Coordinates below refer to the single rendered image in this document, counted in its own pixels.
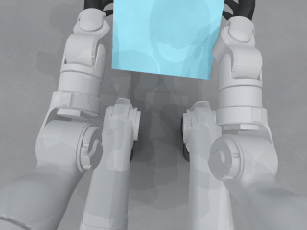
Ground robot left forearm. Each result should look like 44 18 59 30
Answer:
35 8 113 158

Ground left robot shin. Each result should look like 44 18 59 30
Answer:
103 98 134 148

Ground right robot foot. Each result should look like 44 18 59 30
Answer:
180 116 190 162

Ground carton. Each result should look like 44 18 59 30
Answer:
111 0 224 80

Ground robot right hand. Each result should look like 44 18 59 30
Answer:
222 0 256 21

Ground left robot upper arm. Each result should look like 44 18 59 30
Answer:
0 120 104 230

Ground robot left hand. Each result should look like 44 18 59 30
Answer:
83 0 114 17

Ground right robot upper arm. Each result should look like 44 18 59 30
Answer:
207 134 307 230

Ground robot right forearm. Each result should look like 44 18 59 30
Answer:
211 16 278 162

